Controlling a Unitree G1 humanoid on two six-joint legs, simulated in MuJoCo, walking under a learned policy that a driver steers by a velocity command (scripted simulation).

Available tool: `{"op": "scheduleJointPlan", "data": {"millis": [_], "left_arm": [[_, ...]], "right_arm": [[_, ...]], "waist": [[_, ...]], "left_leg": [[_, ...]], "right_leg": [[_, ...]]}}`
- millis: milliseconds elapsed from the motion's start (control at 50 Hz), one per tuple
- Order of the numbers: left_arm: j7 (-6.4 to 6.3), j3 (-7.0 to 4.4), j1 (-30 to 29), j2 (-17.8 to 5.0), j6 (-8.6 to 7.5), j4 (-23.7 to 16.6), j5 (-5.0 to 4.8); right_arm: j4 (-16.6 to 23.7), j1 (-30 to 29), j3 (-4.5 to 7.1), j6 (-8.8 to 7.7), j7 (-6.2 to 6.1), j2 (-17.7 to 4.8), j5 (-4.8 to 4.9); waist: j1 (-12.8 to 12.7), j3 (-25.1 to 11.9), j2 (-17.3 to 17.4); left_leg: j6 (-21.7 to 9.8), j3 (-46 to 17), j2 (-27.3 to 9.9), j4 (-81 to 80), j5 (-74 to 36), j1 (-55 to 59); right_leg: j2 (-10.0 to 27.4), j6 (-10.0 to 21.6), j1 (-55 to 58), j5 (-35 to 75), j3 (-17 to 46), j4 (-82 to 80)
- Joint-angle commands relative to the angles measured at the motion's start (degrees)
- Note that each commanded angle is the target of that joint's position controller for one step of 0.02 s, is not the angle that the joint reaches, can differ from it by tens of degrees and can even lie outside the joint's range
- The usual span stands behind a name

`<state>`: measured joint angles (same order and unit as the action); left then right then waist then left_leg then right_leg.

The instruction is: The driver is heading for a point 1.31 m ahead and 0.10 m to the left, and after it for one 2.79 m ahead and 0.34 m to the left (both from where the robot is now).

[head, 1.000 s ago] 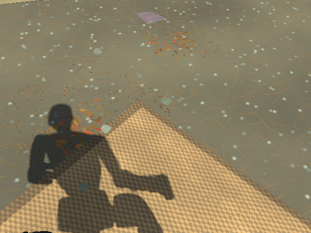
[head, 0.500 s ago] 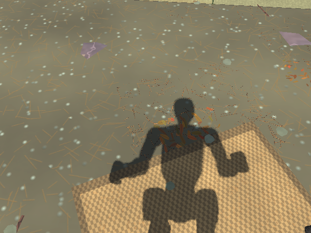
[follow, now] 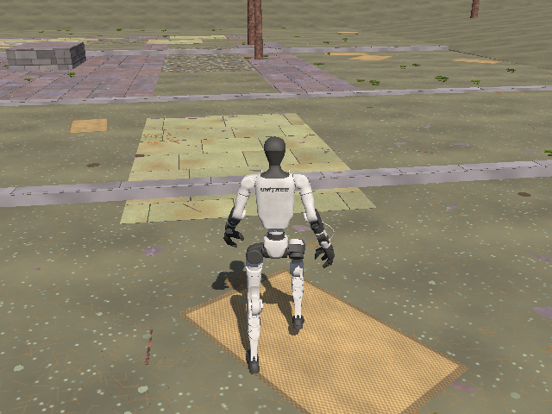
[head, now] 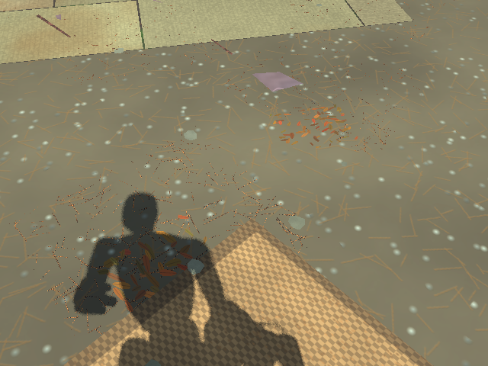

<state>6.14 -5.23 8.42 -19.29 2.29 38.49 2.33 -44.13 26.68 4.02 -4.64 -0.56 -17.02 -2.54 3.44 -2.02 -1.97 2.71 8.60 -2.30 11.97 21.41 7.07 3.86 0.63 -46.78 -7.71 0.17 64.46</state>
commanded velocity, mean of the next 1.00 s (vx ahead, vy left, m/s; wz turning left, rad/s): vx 0.95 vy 0.00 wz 0.34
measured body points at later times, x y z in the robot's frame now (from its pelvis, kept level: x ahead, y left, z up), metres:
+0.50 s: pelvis +0.39 -0.14 -0.01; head +0.41 -0.15 +0.44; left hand +0.41 +0.13 -0.13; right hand +0.49 -0.40 -0.13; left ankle +0.61 -0.04 -0.66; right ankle +0.22 -0.13 -0.73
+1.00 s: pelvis +0.87 -0.20 -0.01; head +0.89 -0.19 +0.44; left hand +1.07 +0.08 -0.05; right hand +0.94 -0.50 -0.13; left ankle +0.65 -0.15 -0.72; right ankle +1.06 -0.31 -0.73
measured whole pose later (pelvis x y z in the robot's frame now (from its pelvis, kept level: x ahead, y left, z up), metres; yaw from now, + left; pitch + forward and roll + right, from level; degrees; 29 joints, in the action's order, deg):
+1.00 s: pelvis +0.87 -0.20 -0.01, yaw +22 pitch +3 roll +0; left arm 0.0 3.0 -2.4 -15.5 -5.0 32.0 1.6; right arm -48.9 25.6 5.7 -4.4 1.2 -19.6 -0.5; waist 8.0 0.2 -0.1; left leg -6.7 -16.6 8.2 31.2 28.7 0.6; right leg 3.8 -2.3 -29.6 -5.5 5.4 28.9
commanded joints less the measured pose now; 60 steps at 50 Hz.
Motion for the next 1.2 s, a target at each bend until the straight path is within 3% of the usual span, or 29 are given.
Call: {"op": "scheduleJointPlan", "data": {"millis": [20, 80, 120, 140, 160, 180, 200, 240, 280, 380, 500, 560, 600, 620, 640, 660, 680, 700, 720, 800, 920, 960, 980, 1000, 1020, 1040, 1060, 1100, 1200], "left_arm": [[1.19, 1.11, -14.0, -1.3, -0.95, -8.0, 0.16], [0.36, 2.28, -13.8, 0.1, -0.80, -9.0, -0.22], [-1.43, 0.95, -1.2, -3.0, -1.29, -6.3, -0.94], [-2.14, -0.41, 12.6, -5.3, -1.98, -2.2, -0.31], [-3.02, -2.32, 16.8, -10.9, -2.25, 0.7, 0.75], [-3.67, -3.24, 16.6, -16.7, -2.27, -0.2, -0.66], [-4.09, -3.08, 17.0, -14.9, -2.30, -1.0, -0.56], [-5.46, -1.49, 14.2, -9.3, -3.95, 2.3, 0.86], [-5.57, 0.31, 8.8, -4.8, -5.86, 2.5, 0.37], [-4.42, 1.52, 10.8, -1.3, -9.17, 5.7, -1.11], [-6.51, 2.88, 12.2, -1.2, -9.98, 7.5, -1.80], [-9.54, 1.54, 9.5, -6.5, -8.86, 7.0, -1.52], [-10.25, 0.49, -0.3, -9.3, -6.87, 4.2, -0.47], [-8.88, 0.85, -5.6, -6.1, -6.10, 3.8, -0.84], [-7.49, 4.11, -8.5, 4.7, -7.09, -0.2, 0.70], [-6.79, 5.59, 0.8, 7.3, -7.92, -5.3, -0.76], [-5.91, 6.21, 3.0, 3.6, -9.67, -6.2, 0.84], [-5.58, 5.43, 1.5, -0.9, -10.10, -4.7, 1.39], [-5.64, 5.31, 0.3, -1.7, -9.42, -4.6, 2.36], [-5.46, 6.50, -7.0, -1.3, -5.91, -7.2, 1.47], [-5.44, 6.81, -13.3, 0.0, -6.54, -9.8, -1.37], [-6.38, 4.97, -5.9, -3.9, -7.27, -7.7, -1.17], [-7.04, 3.59, 4.4, -6.4, -7.72, -5.3, -1.04], [-8.14, 1.64, 18.3, -10.5, -8.09, -2.6, -0.01], [-8.71, 0.30, 24.8, -15.5, -7.97, -1.3, 2.36], [-8.10, -0.40, 16.9, -16.4, -7.33, -1.7, 1.78], [-7.72, 0.66, 9.9, -8.8, -6.85, -3.4, 1.39], [-7.26, 1.88, 8.9, -3.4, -6.50, -1.4, 1.04], [-5.88, 2.80, 14.8, 0.2, -8.95, 5.8, -0.86]], "right_arm": [[1.7, -1.5, 1.27, -1.13, -0.47, -6.8, -0.14], [-0.6, -0.4, 1.29, -0.43, -0.80, -8.7, -0.10], [-1.5, 0.2, 1.91, 0.88, -0.81, -12.7, -0.14], [-1.0, -0.7, 1.64, 0.83, -0.77, -13.2, 0.61], [0.5, 1.8, -0.04, 0.35, 0.05, -7.5, 1.02], [5.1, -0.1, -1.31, -0.64, 1.21, -3.0, 1.84], [6.7, -10.1, -0.42, -1.16, 1.00, -7.9, 1.76], [4.7, -9.5, -1.32, -1.16, 0.88, -5.1, 2.92], [1.2, -3.9, -1.61, 1.13, 2.01, -3.2, 1.81], [-0.2, -10.0, -1.26, 3.98, 3.42, -1.3, 2.81], [1.7, -17.8, -2.63, 2.50, 4.61, -0.4, 2.51], [-1.3, -6.9, -1.32, 3.95, 4.16, -5.1, 2.40], [-7.8, 17.2, 1.68, 4.94, 3.00, -10.8, 2.03], [-10.3, 22.2, 2.46, 4.85, 1.97, -10.8, 3.51], [-11.0, 14.4, 1.80, 4.99, 1.59, -9.6, 3.26], [-7.0, 5.2, 1.27, 4.44, 1.28, -10.3, 1.96], [-4.2, 1.8, 1.68, 4.25, 0.65, -9.5, 1.37], [-3.4, -1.4, 1.38, 3.86, 0.38, -7.0, 0.69], [-3.3, -3.6, 1.15, 3.16, 0.30, -7.2, 0.86], [-2.5, -5.1, 1.44, -0.35, 0.39, -9.1, 1.53], [-2.6, -1.5, 3.44, -0.14, 1.77, -10.8, 2.48], [-2.1, -2.4, 3.98, -0.07, 1.51, -12.5, 1.91], [-1.5, -5.2, 4.24, -0.28, 1.72, -13.9, 1.76], [0.2, -8.8, 3.51, -1.03, 1.70, -11.2, 1.81], [3.9, -10.0, 0.90, -1.59, 1.38, -1.2, 2.97], [6.3, -5.4, -0.33, -1.08, 1.39, -1.6, 4.00], [4.4, -9.7, 0.07, 0.33, 1.03, -5.4, 2.39], [5.0, -15.2, 0.30, 1.52, 2.71, -5.8, 0.77], [11.4, -22.9, -1.91, 4.18, 5.27, -1.3, 0.25]], "waist": [[1.5, 13.0, 8.2], [-0.4, 11.0, 8.9], [-7.6, 0.7, 11.0], [-14.1, -6.2, 10.1], [-13.3, -11.2, -0.7], [-9.9, -18.9, -13.3], [-13.8, -17.1, -1.8], [-8.5, -1.6, 4.3], [-2.9, 2.7, 2.0], [-2.6, 10.9, -1.1], [-2.0, 8.4, -1.1], [5.4, 0.1, -5.2], [18.7, -6.3, -3.9], [21.0, -3.7, 7.0], [11.3, 5.3, 17.7], [0.5, -2.1, 16.0], [-0.4, -3.8, 8.8], [-2.7, 2.7, -2.4], [-5.0, 6.5, -5.0], [-4.9, 11.5, -3.9], [2.4, 4.5, 4.9], [-1.2, -1.3, 5.3], [-7.8, -7.0, 3.9], [-14.8, -14.0, 1.4], [-14.5, -18.5, -14.5], [-7.3, -19.7, -24.1], [-7.3, -10.1, -11.6], [-6.9, -2.0, -2.0], [-4.1, 3.1, -3.6]], "left_leg": [[-7.4, -0.9, -13.5, -9.7, -7.6, -5.1], [-6.3, 6.1, -13.5, -1.1, -44.7, -1.4], [-6.5, 6.9, -15.2, 19.7, -79.3, -1.2], [-6.2, 6.2, -15.1, 35.1, -75.5, -11.3], [-5.0, 5.2, -10.4, 54.5, -39.0, -32.1], [-3.3, -2.4, -0.2, 73.2, 6.2, -47.8], [-4.6, -11.6, -0.9, 77.4, -1.0, -51.6], [-5.9, -12.0, -5.1, 72.2, -7.3, -49.9], [-5.7, -14.4, -6.6, 66.2, -9.6, -42.1], [-6.1, -11.7, -3.3, 54.3, -19.2, -47.0], [-9.5, 2.9, 3.3, 33.0, -29.9, -40.8], [-11.4, 5.3, 8.3, 30.4, -26.9, -26.0], [-17.3, -2.6, 6.8, 27.8, -19.9, -3.7], [-21.8, -8.2, 2.9, 19.3, -22.2, 3.5], [-22.7, -16.4, 3.3, 28.3, -27.9, 1.1], [-31.0, -40.4, -4.2, 20.9, -19.9, 6.3], [-31.6, -55.9, -11.0, 4.4, 7.0, 2.9], [-28.3, -55.2, -10.7, -1.7, 16.2, -7.3], [-26.3, -51.5, -8.6, -2.7, 14.3, -15.6], [-23.5, -34.8, 0.7, -5.7, -3.2, -37.0], [-16.0, -31.1, 2.9, 3.0, -24.5, -21.6], [-13.4, -31.7, 2.7, 14.2, -37.3, -16.1], [-11.8, -29.4, 4.6, 26.6, -40.4, -18.2], [-10.8, -26.5, 6.9, 44.0, -32.0, -27.4], [-10.0, -20.5, 12.3, 61.8, 8.1, -44.5], [-10.2, -17.4, 9.3, 70.0, 6.0, -53.6], [-10.2, -15.1, 4.2, 71.5, -0.7, -56.3], [-8.9, -13.2, 0.4, 66.3, -5.6, -53.6], [-8.4, -11.2, -2.6, 62.5, -11.2, -55.6]], "right_leg": [[1.8, 2.7, -4.6, -0.3, -4.4, -9.0], [-2.5, 8.2, 6.2, -8.8, -11.2, -17.6], [-10.4, 11.4, 24.0, -16.6, -14.4, -17.4], [-12.0, 13.2, 44.4, -12.7, -9.6, -23.4], [-2.7, 14.2, 64.9, -23.6, 7.5, -30.1], [14.2, 17.4, 72.6, -40.9, 42.7, -44.5], [14.3, 14.6, 68.7, -36.4, 43.7, -49.4], [13.4, 11.8, 49.9, -18.3, 26.8, -48.7], [9.5, 8.4, 37.0, -15.1, 15.4, -52.2], [2.4, -1.2, 35.0, 12.0, -4.9, -58.3], [1.7, -3.2, 45.1, 56.2, -16.1, -57.0], [5.6, -4.3, 51.8, 82.5, -16.0, -41.4], [6.2, -3.6, 41.1, 78.5, -13.6, -8.0], [-3.8, -2.1, 28.9, 23.4, -14.4, 22.1], [-11.3, -1.2, 7.2, -21.5, -7.7, 40.7], [-9.8, -2.0, -4.9, -22.4, 4.1, 42.6], [-6.8, -0.5, -6.1, -19.0, 9.3, 34.5], [-3.6, -0.1, -3.6, -14.4, 8.6, 27.2], [-2.1, -1.0, -0.6, -14.1, 7.8, 21.5], [2.7, -5.5, 15.1, -4.6, 2.7, -6.1], [-2.0, -3.8, 26.0, 10.5, 0.2, -33.1], [-4.9, -2.6, 34.6, 2.6, 0.5, -35.6], [-4.4, -1.8, 45.9, -0.8, 0.4, -35.4], [3.3, -0.2, 60.6, -12.6, 6.8, -33.1], [19.7, 1.8, 72.3, -35.5, 31.4, -41.5], [24.6, 6.2, 69.7, -42.8, 54.6, -52.0], [21.4, 6.1, 61.5, -45.2, 44.4, -51.3], [15.4, 4.1, 50.3, -22.2, 23.6, -49.9], [12.0, 1.3, 44.2, 7.6, 2.3, -52.2]]}}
